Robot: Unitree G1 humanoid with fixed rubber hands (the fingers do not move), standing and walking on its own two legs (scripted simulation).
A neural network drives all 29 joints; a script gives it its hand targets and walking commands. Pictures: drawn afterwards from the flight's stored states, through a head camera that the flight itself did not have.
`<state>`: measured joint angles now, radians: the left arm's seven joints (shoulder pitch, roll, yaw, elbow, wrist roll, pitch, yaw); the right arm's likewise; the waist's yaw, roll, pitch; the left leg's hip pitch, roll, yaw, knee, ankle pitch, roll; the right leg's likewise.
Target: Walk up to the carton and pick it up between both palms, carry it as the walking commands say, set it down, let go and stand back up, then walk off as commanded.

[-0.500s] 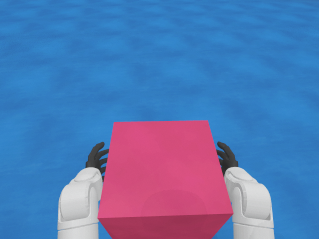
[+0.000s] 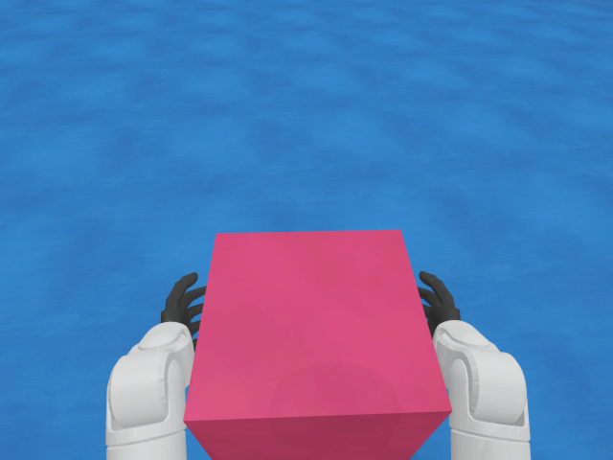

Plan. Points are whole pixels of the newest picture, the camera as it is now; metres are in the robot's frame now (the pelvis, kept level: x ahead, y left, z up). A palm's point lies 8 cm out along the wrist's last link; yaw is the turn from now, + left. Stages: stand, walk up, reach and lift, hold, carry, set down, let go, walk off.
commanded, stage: carry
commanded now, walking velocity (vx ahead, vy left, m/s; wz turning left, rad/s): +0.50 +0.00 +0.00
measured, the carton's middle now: (310, 367) +0.25 +0.00 +0.01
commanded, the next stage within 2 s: none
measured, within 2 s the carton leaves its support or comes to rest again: neither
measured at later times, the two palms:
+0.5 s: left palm (212, 246) +0.40 +0.14 +0.08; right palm (427, 248) +0.39 -0.17 +0.08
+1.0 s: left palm (236, 142) +0.71 +0.15 +0.07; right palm (388, 144) +0.70 -0.17 +0.07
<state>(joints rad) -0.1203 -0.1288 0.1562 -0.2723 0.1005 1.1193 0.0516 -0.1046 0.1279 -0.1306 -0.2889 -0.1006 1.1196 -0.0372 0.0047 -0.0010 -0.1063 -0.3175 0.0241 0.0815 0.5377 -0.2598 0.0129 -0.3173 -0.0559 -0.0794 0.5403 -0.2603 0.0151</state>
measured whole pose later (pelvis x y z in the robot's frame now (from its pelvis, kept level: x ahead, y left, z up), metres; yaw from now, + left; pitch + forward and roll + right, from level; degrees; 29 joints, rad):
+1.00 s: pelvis +0.44 -0.01 -0.02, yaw -2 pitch +1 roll +2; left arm -0.10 -0.12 0.17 -0.44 0.06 1.18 0.07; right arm -0.12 0.13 -0.09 -0.42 -0.08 1.18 -0.07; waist 0.00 -0.03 -0.01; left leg -0.43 0.01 0.27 0.49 -0.09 0.07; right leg 0.09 -0.10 -0.16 0.55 -0.47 0.02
